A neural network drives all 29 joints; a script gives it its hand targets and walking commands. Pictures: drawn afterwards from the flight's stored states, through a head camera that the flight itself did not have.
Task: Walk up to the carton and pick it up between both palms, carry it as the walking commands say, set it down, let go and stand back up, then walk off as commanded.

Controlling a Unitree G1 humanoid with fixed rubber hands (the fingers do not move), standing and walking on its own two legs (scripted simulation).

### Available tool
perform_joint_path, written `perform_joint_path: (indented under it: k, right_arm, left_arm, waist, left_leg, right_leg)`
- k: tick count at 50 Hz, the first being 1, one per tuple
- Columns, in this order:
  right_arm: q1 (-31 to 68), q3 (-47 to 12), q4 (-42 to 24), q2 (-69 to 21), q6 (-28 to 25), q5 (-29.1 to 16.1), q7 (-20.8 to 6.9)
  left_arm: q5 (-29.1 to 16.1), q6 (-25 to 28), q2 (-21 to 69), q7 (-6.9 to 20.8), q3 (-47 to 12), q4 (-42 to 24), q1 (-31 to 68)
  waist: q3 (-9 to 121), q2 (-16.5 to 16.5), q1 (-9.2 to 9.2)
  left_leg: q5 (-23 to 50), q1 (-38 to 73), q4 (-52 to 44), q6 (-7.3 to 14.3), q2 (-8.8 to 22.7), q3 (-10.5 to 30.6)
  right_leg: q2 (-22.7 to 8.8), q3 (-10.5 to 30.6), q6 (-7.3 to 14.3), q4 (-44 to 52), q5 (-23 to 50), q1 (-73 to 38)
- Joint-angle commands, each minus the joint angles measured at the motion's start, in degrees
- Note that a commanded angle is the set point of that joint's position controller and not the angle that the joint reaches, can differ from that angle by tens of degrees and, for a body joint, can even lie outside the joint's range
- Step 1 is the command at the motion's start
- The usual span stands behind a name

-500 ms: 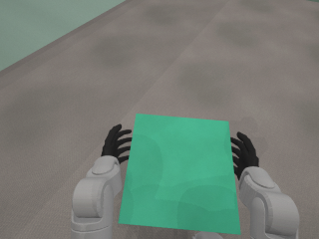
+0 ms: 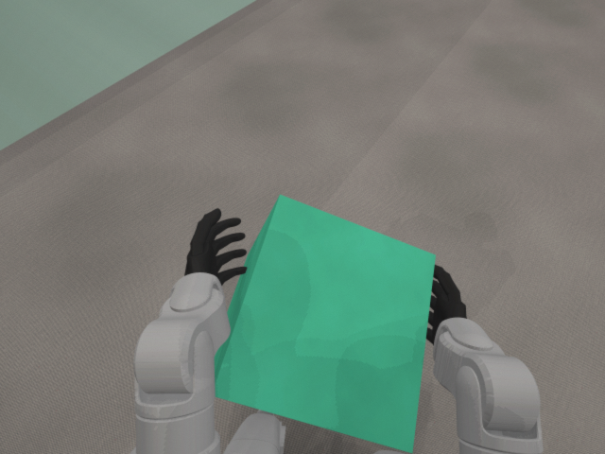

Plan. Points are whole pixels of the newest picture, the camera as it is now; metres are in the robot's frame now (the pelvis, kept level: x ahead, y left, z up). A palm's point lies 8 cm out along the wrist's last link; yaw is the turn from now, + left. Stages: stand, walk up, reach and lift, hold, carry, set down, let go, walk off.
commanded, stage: carry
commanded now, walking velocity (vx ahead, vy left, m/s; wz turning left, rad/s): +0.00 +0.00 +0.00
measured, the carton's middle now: (306, 326) +0.28 +0.05 -0.01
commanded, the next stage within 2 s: hold in 1.96 s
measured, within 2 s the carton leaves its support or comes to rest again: neither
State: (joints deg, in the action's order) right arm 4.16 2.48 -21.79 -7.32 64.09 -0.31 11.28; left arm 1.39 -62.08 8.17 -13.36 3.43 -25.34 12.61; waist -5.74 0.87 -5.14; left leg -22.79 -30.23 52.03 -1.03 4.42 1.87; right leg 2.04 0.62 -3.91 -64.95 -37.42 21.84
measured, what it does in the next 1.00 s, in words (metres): steps on the spot: right foot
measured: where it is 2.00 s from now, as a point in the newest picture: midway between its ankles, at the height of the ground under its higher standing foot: outside the picture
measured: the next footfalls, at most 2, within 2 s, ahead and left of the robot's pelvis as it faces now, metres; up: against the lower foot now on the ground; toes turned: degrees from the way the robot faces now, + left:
right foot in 0.12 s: +0.00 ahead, -0.14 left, +0.00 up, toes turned +1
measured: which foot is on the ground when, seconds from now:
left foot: down 0.00-1.00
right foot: up 0.00-0.10, down 0.12-1.00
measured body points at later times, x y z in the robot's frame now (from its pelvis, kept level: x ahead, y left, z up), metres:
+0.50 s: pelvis -0.02 -0.02 +0.01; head -0.03 -0.03 +0.46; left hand +0.27 +0.13 +0.13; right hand +0.25 -0.16 +0.09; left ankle +0.04 +0.12 -0.70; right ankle -0.04 -0.14 -0.70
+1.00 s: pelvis -0.08 -0.01 +0.01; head -0.10 -0.02 +0.45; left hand +0.20 +0.14 +0.10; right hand +0.19 -0.15 +0.10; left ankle +0.04 +0.12 -0.70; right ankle -0.04 -0.14 -0.70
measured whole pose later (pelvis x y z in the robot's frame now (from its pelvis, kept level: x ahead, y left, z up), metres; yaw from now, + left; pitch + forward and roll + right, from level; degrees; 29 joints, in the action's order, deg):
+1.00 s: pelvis -0.08 -0.01 +0.01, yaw -1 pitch -5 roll -1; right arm 12.2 2.5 -21.5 -8.2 72.9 2.8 15.0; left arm 3.0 -70.1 8.2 -13.5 5.6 -18.6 12.0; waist -2.6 2.2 -0.4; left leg -12.0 -26.9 43.2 -1.1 3.7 0.1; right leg 0.9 0.2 0.0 -45.8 -20.9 20.5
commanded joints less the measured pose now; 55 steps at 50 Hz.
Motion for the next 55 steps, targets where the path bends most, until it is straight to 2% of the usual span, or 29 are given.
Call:
perform_joint_path:
  k: [1, 2, 4, 5, 6, 7, 8, 9, 10, 13, 15, 19, 22, 23, 28, 32, 34, 35, 37, 38, 41, 43, 46, 49, 50, 52, 53, 54, 55]
  right_arm:
    - [39.8, -34.6, -27.4, -43.1, -4.0, -14.5, -7.7]
    - [39.3, -34.8, -26.0, -42.6, -2.9, -14.6, -7.6]
    - [38.6, -35.9, -24.7, -43.4, -1.7, -15.0, -8.0]
    - [42.0, -36.0, -24.4, -43.3, -2.0, -16.0, -8.0]
    - [39.8, -36.8, -24.4, -44.0, -1.6, -16.4, -8.3]
    - [45.7, -37.5, -26.5, -44.8, -1.7, -17.4, -8.4]
    - [40.8, -38.3, -25.9, -45.7, -0.3, -17.5, -8.6]
    - [39.7, -38.4, -25.8, -45.8, 0.3, -17.9, -8.9]
    - [45.5, -39.5, -28.4, -47.3, 0.1, -19.5, -8.9]
    - [48.9, -38.9, -26.7, -45.5, 1.4, -19.7, -8.8]
    - [44.1, -38.7, -25.2, -46.7, 2.0, -19.5, -9.0]
    - [44.5, -36.7, -19.1, -45.9, 3.6, -18.0, -9.2]
    - [48.1, -34.3, -14.0, -43.6, 3.7, -16.3, -8.8]
    - [41.9, -34.6, -15.0, -45.0, 4.0, -16.2, -8.9]
    - [53.1, -34.0, -15.6, -45.2, 2.9, -16.6, -8.9]
    - [49.2, -32.0, -11.0, -44.3, 3.3, -14.5, -8.7]
    - [45.1, -32.8, -11.1, -46.4, 3.8, -15.4, -9.2]
    - [46.6, -32.7, -9.8, -46.4, 3.9, -14.9, -9.0]
    - [44.1, -33.0, -8.9, -48.1, 4.6, -15.0, -9.4]
    - [41.2, -32.5, -9.1, -48.6, 5.1, -14.6, -9.4]
    - [48.1, -32.7, -11.0, -48.7, 4.8, -15.6, -9.7]
    - [45.7, -31.0, -6.8, -48.6, 5.4, -14.9, -10.0]
    - [46.1, -30.6, -5.6, -48.1, 4.6, -14.9, -10.1]
    - [47.5, -28.9, -1.2, -48.2, 3.4, -13.4, -10.6]
    - [45.9, -25.7, 4.8, -44.5, 2.2, -10.9, -10.8]
    - [48.2, -28.9, -1.4, -49.0, 1.3, -13.3, -11.1]
    - [53.2, -33.7, -10.6, -53.5, 1.0, -16.8, -10.8]
    - [46.4, -28.9, -1.3, -50.6, 1.2, -13.4, -10.9]
    - [48.3, -24.6, 5.7, -46.4, -0.3, -10.2, -11.1]
  left_arm:
    - [-19.2, -2.4, 51.0, 13.5, -36.7, -0.5, 17.8]
    - [-18.0, -3.0, 50.0, 13.3, -35.3, 1.1, 16.2]
    - [-17.2, -3.7, 51.0, 13.5, -34.3, 3.1, 13.4]
    - [-17.3, -3.4, 50.1, 13.1, -33.9, 2.0, 17.5]
    - [-16.5, -3.5, 50.6, 13.1, -33.1, 2.8, 13.0]
    - [-17.0, -3.4, 51.0, 13.2, -33.8, 1.5, 17.9]
    - [-15.8, -4.2, 51.1, 13.3, -32.9, 1.9, 10.5]
    - [-15.2, -4.4, 51.0, 13.2, -32.6, 1.0, 9.3]
    - [-16.1, -4.1, 51.5, 13.2, -32.2, -0.9, 13.7]
    - [-15.1, -5.0, 49.3, 13.1, -29.0, 3.0, 13.9]
    - [-14.1, -5.7, 50.5, 13.0, -28.5, 3.6, 9.3]
    - [-13.3, -6.5, 49.3, 12.9, -27.9, 5.5, 13.8]
    - [-13.1, -7.0, 46.9, 12.7, -27.2, 9.8, 19.1]
    - [-13.2, -7.2, 48.3, 12.9, -27.6, 8.3, 12.9]
    - [-15.1, -6.3, 49.3, 13.5, -29.1, 7.7, 25.4]
    - [-14.9, -6.4, 48.3, 13.2, -29.5, 7.9, 26.9]
    - [-15.3, -6.7, 49.0, 13.3, -30.2, 5.0, 25.3]
    - [-15.1, -6.6, 48.9, 13.4, -29.4, 7.0, 26.8]
    - [-15.3, -6.8, 49.2, 13.6, -29.7, 5.4, 26.5]
    - [-15.3, -7.3, 49.8, 13.6, -30.5, 4.0, 25.4]
    - [-15.7, -7.1, 50.2, 13.5, -30.7, 2.6, 32.0]
    - [-15.7, -7.2, 48.7, 13.6, -30.4, 2.2, 34.0]
    - [-14.7, -6.7, 48.2, 13.2, -29.4, 4.0, 33.2]
    - [-14.5, -5.0, 46.8, 13.5, -28.9, 4.0, 39.8]
    - [-11.0, -4.0, 43.0, 13.7, -24.4, 11.8, 35.8]
    - [-13.6, -3.3, 47.3, 14.2, -27.9, 5.4, 39.2]
    - [-17.3, -3.1, 52.1, 14.1, -32.1, -2.2, 42.8]
    - [-14.6, -2.9, 48.6, 14.2, -28.2, 3.6, 39.2]
    - [-11.3, -1.7, 44.7, 14.7, -23.7, 12.3, 39.9]
  waist:
    - [33.6, 10.8, 5.36]
    - [33.0, 12.3, 4.52]
    - [34.9, 11.5, 3.59]
    - [37.8, 11.1, 4.34]
    - [38.7, 4.5, 4.12]
    - [37.4, -2.0, 4.64]
    - [35.6, -10.0, 4.62]
    - [35.2, -11.3, 4.73]
    - [35.2, -12.2, 5.0]
    - [35.1, -8.9, 4.62]
    - [36.2, -1.7, 4.32]
    - [31.1, -1.6, 4.61]
    - [28.6, -1.6, 4.67]
    - [30.0, -1.3, 4.57]
    - [29.3, 1.5, 4.58]
    - [23.3, 2.7, 4.59]
    - [23.7, 4.8, 4.6]
    - [22.2, -0.1, 4.71]
    - [19.6, -1.3, 5.0]
    - [20.0, 1.3, 4.99]
    - [19.9, 0.7, 5.21]
    - [19.3, 2.9, 5.12]
    - [22.4, 5.1, 4.63]
    - [21.4, 0.5, 4.91]
    - [22.3, -0.1, 5.0]
    - [21.4, -1.7, 5.46]
    - [22.5, -3.3, 5.4]
    - [23.0, -0.6, 5.36]
    - [22.5, -1.8, 5.37]
  left_leg:
    - [63.2, 33.4, -20.9, 10.2, 12.9, 19.7]
    - [62.7, 31.3, -19.2, 10.4, 11.9, 16.6]
    - [62.7, 27.2, -14.3, 7.1, 8.0, 9.6]
    - [55.4, 23.8, -11.1, 4.8, 5.1, 6.6]
    - [41.0, 16.6, -6.8, 3.1, 2.7, 3.2]
    - [22.2, 8.3, -6.0, 2.4, 1.0, 1.5]
    - [0.2, 5.5, -5.4, 2.1, -1.3, -0.9]
    - [-3.4, 7.8, -11.0, 2.2, -0.8, -2.1]
    - [1.6, 9.2, -12.6, 1.7, -0.9, -2.7]
    - [33.4, 16.7, -12.0, 3.4, 2.2, 0.6]
    - [48.9, 18.7, -9.9, 5.6, 4.8, 3.6]
    - [30.0, 15.1, -13.2, 4.3, 3.0, 2.6]
    - [27.0, 14.2, -15.0, 4.5, 2.7, 2.9]
    - [27.8, 15.1, -15.0, 4.4, 3.1, 2.7]
    - [25.3, 15.4, -19.3, 5.3, 4.4, 5.3]
    - [7.5, 10.9, -27.1, 5.4, 4.7, 8.8]
    - [-0.5, 9.5, -28.9, 5.3, 4.6, 9.6]
    - [-1.7, 9.0, -28.0, 4.6, 3.7, 7.5]
    - [-3.4, 9.0, -27.9, 4.2, 2.1, 6.8]
    - [-6.7, 8.8, -28.4, 4.2, 1.9, 7.3]
    - [-5.6, 8.9, -28.8, 4.1, 2.4, 8.6]
    - [-11.8, 6.1, -32.3, 4.6, 3.4, 10.2]
    - [-8.8, 6.7, -32.9, 4.6, 3.3, 11.2]
    - [-6.4, 7.0, -30.0, 4.3, 2.3, 9.3]
    - [-4.4, 8.5, -27.8, 4.0, 1.5, 7.3]
    - [-2.3, 9.4, -25.1, 4.1, 0.2, 6.6]
    - [-0.7, 10.6, -25.3, 4.5, 0.9, 7.0]
    - [2.8, 11.6, -25.5, 4.6, 0.9, 7.1]
    - [2.4, 11.1, -25.9, 4.8, 1.5, 8.1]
  right_leg:
    - [-1.0, -0.9, 1.8, 16.6, 3.1, 6.4]
    - [-1.3, -1.4, 2.5, 22.3, 6.5, 3.7]
    - [-1.7, -2.6, 4.0, 32.7, 20.4, -7.1]
    - [-4.9, -0.2, 6.1, 30.2, 37.9, -13.6]
    - [-10.8, 4.2, 8.9, 28.1, 65.8, -20.8]
    - [-15.5, 6.9, 11.9, 25.6, 85.4, -26.1]
    - [-18.4, 7.8, 13.8, 25.6, 95.9, -25.4]
    - [-18.5, 7.4, 14.3, 25.3, 94.5, -23.8]
    - [-17.8, 5.7, 12.8, 25.0, 95.1, -23.6]
    - [-12.7, 1.7, 8.6, 22.0, 79.1, -16.8]
    - [-9.9, 0.5, 7.4, 20.0, 63.0, -13.6]
    - [-10.6, 2.5, 8.9, 26.1, 55.9, -11.2]
    - [-10.8, 4.0, 8.9, 28.0, 50.7, -8.9]
    - [-10.5, 3.4, 8.8, 27.4, 49.9, -9.1]
    - [-8.0, 3.6, 8.0, 29.7, 31.3, -6.3]
    - [-5.9, 4.2, 7.5, 33.1, 11.4, -1.1]
    - [-5.1, 3.0, 7.4, 33.4, 9.6, -2.4]
    - [-6.3, 4.8, 7.6, 36.9, 8.9, -1.2]
    - [-7.4, 7.2, 8.2, 39.1, 3.6, 3.1]
    - [-6.7, 6.5, 8.0, 39.0, 1.5, 3.3]
    - [-6.4, 7.0, 7.9, 38.6, 2.7, 4.0]
    - [-3.8, 3.8, 7.2, 36.0, 4.8, 1.8]
    - [-3.2, 3.3, 7.6, 33.7, 9.6, -2.6]
    - [-5.4, 5.9, 8.1, 38.0, 6.7, -1.2]
    - [-6.2, 7.0, 8.6, 39.6, 4.7, -0.5]
    - [-8.4, 9.7, 9.3, 41.9, 1.2, 2.9]
    - [-8.1, 8.5, 8.5, 40.7, 3.2, 2.7]
    - [-7.6, 7.6, 8.3, 39.4, 7.6, 2.3]
    - [-7.5, 8.0, 8.3, 40.1, 7.5, 2.4]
